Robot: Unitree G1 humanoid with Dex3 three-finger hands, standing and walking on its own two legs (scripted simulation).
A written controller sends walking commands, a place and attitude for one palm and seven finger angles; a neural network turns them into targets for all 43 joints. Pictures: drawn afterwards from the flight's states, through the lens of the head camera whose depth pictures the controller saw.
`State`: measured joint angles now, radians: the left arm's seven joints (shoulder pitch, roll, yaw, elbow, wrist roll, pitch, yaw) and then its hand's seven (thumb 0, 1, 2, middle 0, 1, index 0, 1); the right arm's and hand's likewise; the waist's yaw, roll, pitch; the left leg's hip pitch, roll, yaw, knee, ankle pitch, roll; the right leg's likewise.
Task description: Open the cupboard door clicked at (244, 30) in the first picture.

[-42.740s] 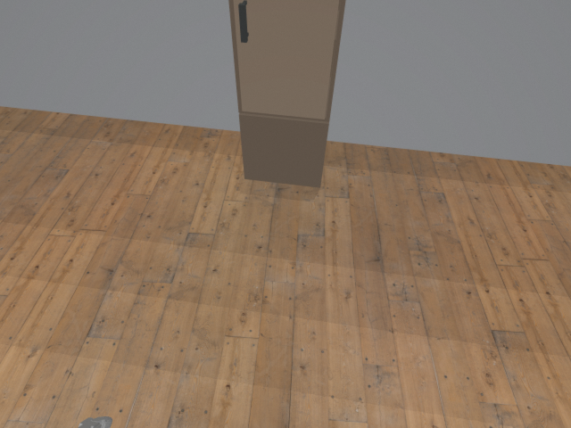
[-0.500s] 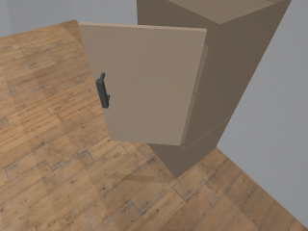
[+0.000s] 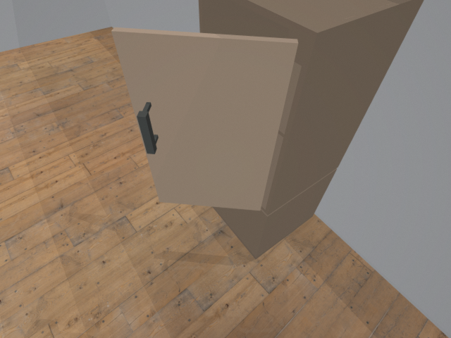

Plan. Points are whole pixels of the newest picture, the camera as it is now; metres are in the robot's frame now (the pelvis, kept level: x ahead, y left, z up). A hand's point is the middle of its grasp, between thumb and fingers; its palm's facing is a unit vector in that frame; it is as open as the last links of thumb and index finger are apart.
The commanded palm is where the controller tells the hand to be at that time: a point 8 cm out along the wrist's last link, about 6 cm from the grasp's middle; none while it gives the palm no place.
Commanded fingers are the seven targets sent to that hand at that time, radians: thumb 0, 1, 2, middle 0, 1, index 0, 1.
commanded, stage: look again from close up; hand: left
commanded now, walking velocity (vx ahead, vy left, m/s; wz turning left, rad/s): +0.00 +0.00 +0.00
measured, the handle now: (149, 128) +0.57 +0.23 +0.02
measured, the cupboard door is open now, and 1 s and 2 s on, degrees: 49 49 49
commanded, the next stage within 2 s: raise the hand with hooked fingers in 0.40 s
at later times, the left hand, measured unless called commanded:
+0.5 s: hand out of the picture +0.00 +0.19 -0.18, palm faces +0.05 -0.98 -0.18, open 7.4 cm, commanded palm +0.08 +0.24 -0.07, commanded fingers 0.00 0.88 0.89 -0.20 -0.31 -0.20 -0.31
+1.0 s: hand (103, 332) +0.14 +0.22 -0.06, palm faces +0.11 -0.99 -0.02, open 9.0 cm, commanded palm +0.13 +0.27 -0.04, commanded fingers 0.00 0.29 0.64 -0.24 -0.69 -0.24 -0.69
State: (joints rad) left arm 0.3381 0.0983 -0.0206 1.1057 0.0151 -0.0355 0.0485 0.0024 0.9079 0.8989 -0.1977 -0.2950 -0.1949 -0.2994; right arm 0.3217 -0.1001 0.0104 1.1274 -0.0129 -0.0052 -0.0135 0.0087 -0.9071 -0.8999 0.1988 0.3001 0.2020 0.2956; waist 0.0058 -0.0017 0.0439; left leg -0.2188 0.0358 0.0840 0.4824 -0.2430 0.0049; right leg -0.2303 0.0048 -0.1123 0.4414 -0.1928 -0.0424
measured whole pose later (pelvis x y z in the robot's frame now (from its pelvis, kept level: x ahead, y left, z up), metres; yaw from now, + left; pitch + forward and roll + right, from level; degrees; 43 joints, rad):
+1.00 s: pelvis -0.01 +0.01 -0.09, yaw +5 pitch +12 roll -2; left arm 0.55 0.23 0.17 -0.02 -0.28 -0.45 -0.33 0.01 0.52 0.73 -0.23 -0.54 -0.23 -0.55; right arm 0.15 -0.26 -0.05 0.43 0.02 -0.24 -0.02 0.02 -0.91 -0.90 0.20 0.30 0.20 0.30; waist 0.05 -0.03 -0.13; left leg -0.85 0.01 0.00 1.19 -0.54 0.03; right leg -0.83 -0.01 -0.11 1.14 -0.52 -0.04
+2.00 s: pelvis +0.01 +0.03 -0.05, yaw +4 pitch +9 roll -3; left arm 0.04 0.43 0.40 0.31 -0.37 -0.23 -0.54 -0.01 -0.49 0.31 -0.30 -1.19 -0.30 -1.19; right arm 0.27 -0.27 0.06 0.53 0.05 -0.22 -0.06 0.02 -0.90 -0.90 0.20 0.30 0.21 0.30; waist 0.01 0.02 -0.08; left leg -0.65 0.00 0.01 0.94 -0.45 0.05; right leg -0.62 0.00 -0.10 0.86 -0.40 -0.02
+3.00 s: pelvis +0.00 +0.02 -0.05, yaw +4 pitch +10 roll -2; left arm -0.27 0.48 0.41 0.61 -0.32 -0.24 -0.58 -0.01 -0.50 0.30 -0.30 -1.20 -0.30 -1.20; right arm 0.29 -0.29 0.06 0.55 0.05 -0.18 -0.08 0.02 -0.90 -0.90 0.20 0.30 0.21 0.30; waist -0.02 0.01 -0.07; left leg -0.66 0.00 0.01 0.90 -0.42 0.04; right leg -0.64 0.00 -0.10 0.84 -0.38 -0.03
